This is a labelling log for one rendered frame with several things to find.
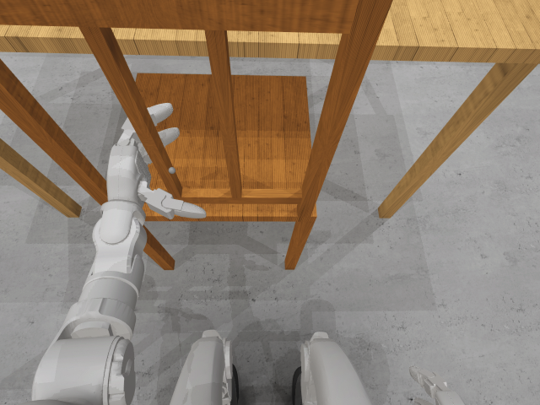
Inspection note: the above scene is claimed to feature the robot right hand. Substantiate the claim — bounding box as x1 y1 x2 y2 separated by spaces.
409 365 466 405

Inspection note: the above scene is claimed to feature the robot right thigh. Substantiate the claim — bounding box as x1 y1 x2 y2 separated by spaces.
300 338 374 405

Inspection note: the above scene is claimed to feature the robot left thigh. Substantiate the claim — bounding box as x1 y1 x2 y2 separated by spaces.
170 336 233 405

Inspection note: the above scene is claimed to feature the left robot upper arm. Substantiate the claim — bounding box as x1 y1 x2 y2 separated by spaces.
18 336 136 405

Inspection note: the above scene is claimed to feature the robot left forearm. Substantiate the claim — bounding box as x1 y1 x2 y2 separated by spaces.
31 200 147 401

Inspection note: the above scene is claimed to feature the table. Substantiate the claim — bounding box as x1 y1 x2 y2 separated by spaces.
0 0 540 219

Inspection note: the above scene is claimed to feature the chair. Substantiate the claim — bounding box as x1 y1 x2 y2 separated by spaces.
0 0 393 270

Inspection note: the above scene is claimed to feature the robot left hand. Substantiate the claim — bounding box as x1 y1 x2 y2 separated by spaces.
106 103 207 219

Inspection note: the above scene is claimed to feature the robot thigh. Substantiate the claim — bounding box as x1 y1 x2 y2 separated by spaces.
170 336 233 405
300 338 374 405

